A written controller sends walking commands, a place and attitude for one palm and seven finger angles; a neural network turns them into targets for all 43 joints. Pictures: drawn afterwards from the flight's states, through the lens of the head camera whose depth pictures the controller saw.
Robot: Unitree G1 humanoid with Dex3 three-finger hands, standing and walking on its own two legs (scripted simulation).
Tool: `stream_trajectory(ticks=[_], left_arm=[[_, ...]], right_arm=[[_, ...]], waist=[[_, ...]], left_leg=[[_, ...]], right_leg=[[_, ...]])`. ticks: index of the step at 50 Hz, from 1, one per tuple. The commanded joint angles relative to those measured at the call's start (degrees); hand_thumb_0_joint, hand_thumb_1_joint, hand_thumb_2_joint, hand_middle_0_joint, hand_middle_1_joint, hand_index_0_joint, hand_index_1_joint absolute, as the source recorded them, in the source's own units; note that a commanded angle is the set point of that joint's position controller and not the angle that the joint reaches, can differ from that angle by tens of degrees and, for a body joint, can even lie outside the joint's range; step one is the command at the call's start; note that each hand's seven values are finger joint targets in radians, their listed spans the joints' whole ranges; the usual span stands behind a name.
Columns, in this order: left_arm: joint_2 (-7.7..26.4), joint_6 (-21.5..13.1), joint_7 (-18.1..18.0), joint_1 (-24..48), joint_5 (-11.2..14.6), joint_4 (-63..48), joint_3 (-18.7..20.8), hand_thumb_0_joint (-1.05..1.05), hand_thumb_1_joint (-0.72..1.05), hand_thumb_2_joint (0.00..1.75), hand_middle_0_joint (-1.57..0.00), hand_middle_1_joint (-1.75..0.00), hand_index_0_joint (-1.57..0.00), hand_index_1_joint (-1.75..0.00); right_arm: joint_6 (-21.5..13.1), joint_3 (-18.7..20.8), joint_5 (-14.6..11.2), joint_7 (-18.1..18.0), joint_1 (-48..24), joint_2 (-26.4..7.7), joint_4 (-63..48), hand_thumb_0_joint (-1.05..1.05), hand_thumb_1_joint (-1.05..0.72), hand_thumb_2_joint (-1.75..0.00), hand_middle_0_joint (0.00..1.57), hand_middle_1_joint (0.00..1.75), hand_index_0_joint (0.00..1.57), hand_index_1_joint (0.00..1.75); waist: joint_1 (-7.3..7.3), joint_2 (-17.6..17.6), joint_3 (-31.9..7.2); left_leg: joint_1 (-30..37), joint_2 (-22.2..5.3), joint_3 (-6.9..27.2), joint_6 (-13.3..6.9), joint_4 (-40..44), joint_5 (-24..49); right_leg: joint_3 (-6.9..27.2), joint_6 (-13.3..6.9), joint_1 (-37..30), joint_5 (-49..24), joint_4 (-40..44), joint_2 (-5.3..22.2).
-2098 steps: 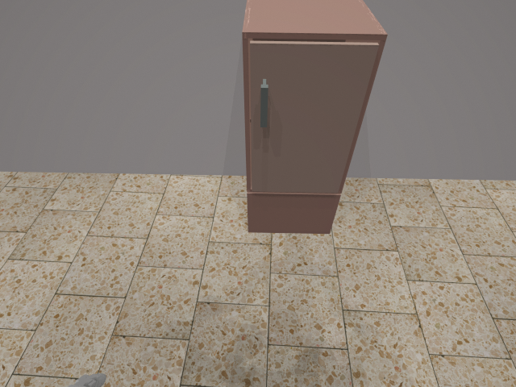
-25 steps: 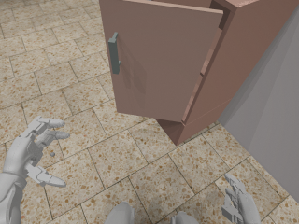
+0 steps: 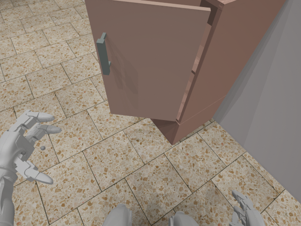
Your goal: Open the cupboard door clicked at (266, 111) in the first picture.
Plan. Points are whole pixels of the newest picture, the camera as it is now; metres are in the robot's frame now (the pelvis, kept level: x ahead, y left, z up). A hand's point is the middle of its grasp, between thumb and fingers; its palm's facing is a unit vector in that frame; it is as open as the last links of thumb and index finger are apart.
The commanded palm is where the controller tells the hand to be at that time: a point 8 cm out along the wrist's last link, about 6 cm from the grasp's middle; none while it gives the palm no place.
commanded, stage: raise the hand with hooked fingers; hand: left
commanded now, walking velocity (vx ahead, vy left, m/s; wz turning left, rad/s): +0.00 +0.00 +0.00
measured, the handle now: (105, 54) +0.64 +0.19 +0.04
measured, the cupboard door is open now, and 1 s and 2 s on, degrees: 48 48 48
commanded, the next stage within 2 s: move the hooked fingers beside the handle in 0.28 s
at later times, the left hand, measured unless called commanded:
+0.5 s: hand (43, 146) +0.29 +0.27 +0.05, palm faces -0.05 -1.00 -0.03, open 14.0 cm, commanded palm +0.28 +0.32 +0.06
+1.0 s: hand (62, 108) +0.40 +0.26 +0.05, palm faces -0.07 -1.00 -0.03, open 14.0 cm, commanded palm +0.38 +0.31 +0.05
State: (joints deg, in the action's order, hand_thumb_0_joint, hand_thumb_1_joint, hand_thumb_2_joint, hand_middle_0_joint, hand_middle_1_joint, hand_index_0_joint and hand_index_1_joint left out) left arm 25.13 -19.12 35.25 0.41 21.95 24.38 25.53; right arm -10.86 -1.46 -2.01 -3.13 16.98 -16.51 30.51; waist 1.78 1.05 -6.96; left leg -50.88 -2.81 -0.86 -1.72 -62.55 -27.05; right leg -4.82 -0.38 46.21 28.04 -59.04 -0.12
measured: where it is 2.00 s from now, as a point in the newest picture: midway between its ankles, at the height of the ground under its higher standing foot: outside the picture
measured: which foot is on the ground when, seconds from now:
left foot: down 0.00-1.00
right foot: down 0.00-1.00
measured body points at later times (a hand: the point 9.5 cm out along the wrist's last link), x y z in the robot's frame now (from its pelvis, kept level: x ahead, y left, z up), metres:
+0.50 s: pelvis +0.00 +0.00 +0.00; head +0.07 +0.01 +0.44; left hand +0.29 +0.33 +0.05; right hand +0.16 -0.25 -0.08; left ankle +0.03 +0.10 -0.66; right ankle +0.01 -0.12 -0.66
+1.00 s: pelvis +0.00 +0.00 -0.01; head +0.11 +0.02 +0.43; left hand +0.40 +0.32 +0.05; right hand +0.08 -0.27 -0.11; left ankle +0.03 +0.10 -0.66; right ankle +0.01 -0.12 -0.66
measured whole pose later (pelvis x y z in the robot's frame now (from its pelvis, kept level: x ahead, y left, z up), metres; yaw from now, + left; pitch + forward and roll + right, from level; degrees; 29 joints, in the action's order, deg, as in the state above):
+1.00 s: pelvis +0.00 +0.00 -0.01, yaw -1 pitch +19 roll -3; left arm 29.7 -20.6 31.7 26.9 14.9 47.1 26.2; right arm -5.7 -1.9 -1.7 -2.9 19.1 -16.4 34.4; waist 4.3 0.9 -6.7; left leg -56.2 -3.1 -1.5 -2.0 -64.8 -27.8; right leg -4.0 -0.1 51.9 28.5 -61.3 -0.4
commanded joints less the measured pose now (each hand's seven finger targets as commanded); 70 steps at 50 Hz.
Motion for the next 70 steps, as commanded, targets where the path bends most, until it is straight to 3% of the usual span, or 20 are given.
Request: stream_trajectory(ticks=[1,6,12,19,23,24,31,33,35,38,45,50,52,56,58,62,63,66,69,70], left_arm=[[14.75,-3.82,-1.36,7.90,1.43,-10.34,5.68,0.00,-0.50,0.30,-0.30,-1.20,-0.30,-1.20],[15.18,-4.63,-1.50,7.62,1.55,-13.17,5.84,0.00,-0.50,0.30,-0.30,-1.20,-0.30,-1.20],[14.18,-4.35,-0.77,8.88,2.26,-10.43,5.17,0.00,-0.50,0.30,-0.30,-1.20,-0.30,-1.20],[14.43,-3.23,0.18,8.85,1.94,-9.29,4.94,0.00,-0.50,0.30,-0.30,-1.20,-0.30,-1.20],[16.36,-4.32,-0.53,22.72,0.78,-5.70,4.53,0.00,-0.50,0.30,-0.30,-1.20,-0.30,-1.20],[14.84,-4.69,-0.54,24.77,0.48,-4.99,2.91,0.00,-0.50,0.30,-0.30,-1.20,-0.30,-1.20],[16.48,-3.12,-0.57,31.47,-2.46,-2.18,1.10,0.00,-0.50,0.30,-0.30,-1.20,-0.30,-1.20],[18.49,-2.02,-1.39,31.87,-2.89,-0.52,3.10,0.00,-0.50,0.30,-0.30,-1.20,-0.30,-1.20],[18.53,-1.11,-2.68,31.98,-3.09,2.67,3.87,0.00,-0.50,0.30,-0.30,-1.20,-0.30,-1.20],[20.04,-0.97,-4.19,31.51,-3.50,6.12,5.90,0.00,-0.50,0.30,-0.30,-1.20,-0.30,-1.20],[18.77,-4.38,-4.28,42.07,-5.67,10.65,2.72,0.00,-0.50,0.30,-0.30,-1.20,-0.30,-1.20],[20.33,-6.01,-2.74,46.90,-5.75,12.83,3.09,0.00,-0.50,0.30,-0.30,-1.20,-0.30,-1.20],[23.24,-5.88,-3.00,48.63,-6.33,15.71,5.12,0.00,-0.50,0.30,-0.30,-1.20,-0.30,-1.20],[24.95,-5.63,-4.07,53.84,-8.32,20.59,5.08,0.00,-0.50,0.30,-0.30,-1.20,-0.30,-1.20],[26.94,-6.38,-4.48,57.45,-8.85,21.82,6.16,0.00,-0.50,0.30,-0.30,-1.20,-0.30,-1.20],[25.57,-7.72,-4.32,62.40,-9.61,23.32,3.86,0.00,-0.50,0.30,-0.30,-1.20,-0.30,-1.20],[27.10,-7.60,-4.27,62.08,-10.25,24.92,4.74,0.00,-0.50,0.30,-0.30,-1.20,-0.30,-1.20],[27.67,-6.26,-3.98,64.77,-11.09,29.87,3.96,0.00,-0.50,0.30,-0.30,-1.20,-0.30,-1.20],[28.02,-5.30,-4.12,68.63,-11.59,31.99,3.28,0.00,-0.50,0.30,-0.30,-1.20,-0.30,-1.20],[30.80,-5.47,-4.51,69.88,-12.08,31.22,4.92,0.00,-0.50,0.30,-0.30,-1.20,-0.30,-1.20]], right_arm=[[-2.59,3.86,-0.55,-0.60,-0.88,-8.66,-8.01,0.00,-0.90,-0.90,0.20,0.30,0.20,0.30],[-2.75,3.79,-0.55,-0.69,-0.92,-8.23,-8.26,0.00,-0.90,-0.90,0.20,0.30,0.20,0.30],[-2.89,3.65,-0.56,-0.99,-0.88,-8.46,-7.42,0.00,-0.90,-0.90,0.20,0.30,0.20,0.30],[-2.72,3.55,-0.74,-1.08,-0.99,-8.48,-7.92,0.00,-0.90,-0.90,0.20,0.30,0.20,0.30],[-2.54,3.00,-0.52,-1.98,-0.71,-8.85,-5.71,0.00,-0.90,-0.90,0.20,0.30,0.20,0.30],[-2.72,2.93,-0.59,-2.14,-0.73,-8.70,-5.45,0.00,-0.90,-0.90,0.20,0.30,0.20,0.30],[-2.25,3.31,-0.62,-2.28,0.89,-9.29,-4.35,0.00,-0.90,-0.90,0.20,0.30,0.20,0.30],[-1.49,3.39,-0.40,-2.00,1.62,-9.51,-4.19,0.00,-0.90,-0.90,0.20,0.30,0.20,0.30],[-0.54,3.39,-0.42,-1.71,1.84,-9.36,-4.14,0.00,-0.90,-0.90,0.20,0.30,0.20,0.30],[0.69,3.24,-0.28,-1.13,2.54,-9.26,-4.52,0.00,-0.90,-0.90,0.20,0.30,0.20,0.30],[2.69,3.84,-0.02,-0.53,5.18,-9.72,-2.53,0.00,-0.90,-0.90,0.20,0.30,0.20,0.30],[3.83,4.12,0.11,-0.54,6.53,-10.11,-1.00,0.00,-0.90,-0.90,0.20,0.30,0.20,0.30],[4.52,4.07,0.27,-0.70,7.28,-10.44,-0.16,0.00,-0.90,-0.90,0.20,0.30,0.20,0.30],[5.77,3.71,0.39,-0.49,7.71,-10.38,0.24,0.00,-0.90,-0.90,0.20,0.30,0.20,0.30],[6.29,3.65,0.62,-0.53,8.41,-10.49,0.73,0.00,-0.90,-0.90,0.20,0.30,0.20,0.30],[7.07,3.45,0.86,-0.23,9.31,-10.37,1.00,0.00,-0.90,-0.90,0.20,0.30,0.20,0.30],[7.48,3.56,0.91,-0.21,9.79,-10.82,1.45,0.00,-0.90,-0.90,0.20,0.30,0.20,0.30],[8.47,3.25,0.83,-0.20,10.35,-11.13,1.87,0.00,-0.90,-0.90,0.20,0.30,0.20,0.30],[9.14,2.99,0.89,-0.30,10.89,-11.29,1.88,0.00,-0.90,-0.90,0.20,0.30,0.20,0.30],[9.38,2.95,1.09,-0.37,11.38,-11.67,1.91,0.00,-0.90,-0.90,0.20,0.30,0.20,0.30]], waist=[[-1.13,5.13,-14.43],[-1.19,5.79,-17.19],[-0.24,4.58,-14.19],[-0.62,3.48,-15.41],[1.38,4.08,-12.80],[1.86,4.90,-12.73],[0.82,9.42,-21.03],[0.49,7.00,-22.54],[0.46,4.82,-20.70],[-0.13,4.66,-19.96],[2.74,4.79,-21.05],[2.82,6.91,-24.26],[2.90,5.99,-23.93],[3.32,7.70,-21.78],[3.74,7.33,-23.42],[4.89,9.23,-25.58],[4.81,9.17,-26.40],[6.11,6.97,-24.32],[7.16,7.92,-24.28],[6.77,7.96,-25.33]], left_leg=[[13.13,2.15,3.03,0.25,9.70,12.45],[14.35,2.16,2.77,0.04,9.31,14.31],[12.53,2.05,2.71,0.01,8.14,13.41],[12.65,2.20,2.58,-0.08,8.34,13.68],[10.52,1.70,3.39,0.12,7.19,9.37],[11.18,1.71,3.54,0.11,7.25,8.44],[18.33,1.35,4.79,0.66,8.11,14.35],[17.81,1.20,4.77,0.56,7.58,16.88],[15.45,1.27,4.31,0.47,7.81,16.03],[13.19,1.50,3.20,0.42,7.68,16.83],[14.56,0.92,3.46,0.26,6.33,18.07],[18.19,0.74,4.20,0.47,5.71,21.74],[16.81,0.65,4.34,0.33,5.00,22.04],[14.88,0.68,4.43,0.34,5.25,19.27],[14.79,0.61,4.24,0.14,4.22,19.94],[17.07,0.31,4.99,0.20,3.31,21.96],[17.64,0.13,5.12,0.35,3.15,22.35],[13.76,0.20,5.15,-0.08,2.51,19.36],[13.39,0.12,5.33,-0.22,2.00,18.84],[13.35,-0.05,5.73,-0.08,1.89,19.17]], right_leg=[[2.47,-1.33,-4.64,-8.48,8.18,-2.10],[3.05,-1.19,-6.76,-10.56,8.17,-2.04],[3.40,-1.24,-5.26,-10.41,8.19,-2.28],[3.44,-1.00,-5.99,-11.07,8.26,-2.05],[3.60,-1.21,-1.46,-6.00,7.34,-2.19],[3.54,-1.23,-0.39,-5.14,7.37,-2.08],[2.25,-1.65,0.25,-9.54,5.86,-1.66],[2.11,-1.52,-0.76,-11.75,5.42,-1.82],[2.08,-1.22,-1.47,-11.89,5.73,-1.75],[2.35,-1.24,-3.17,-13.46,5.66,-1.87],[2.56,-1.10,0.14,-14.17,4.97,-2.15],[2.54,-1.31,1.34,-15.69,4.74,-2.19],[2.46,-1.46,1.74,-15.92,4.07,-2.30],[2.35,-1.37,3.42,-13.75,4.13,-2.09],[2.75,-1.28,3.25,-14.61,3.76,-2.26],[2.40,-1.47,5.75,-14.77,2.83,-2.52],[2.44,-1.36,6.30,-14.72,2.88,-2.57],[2.52,-1.11,7.02,-13.31,2.92,-2.61],[2.44,-0.99,8.92,-12.68,2.79,-2.64],[2.30,-1.05,8.59,-12.65,2.32,-2.62]])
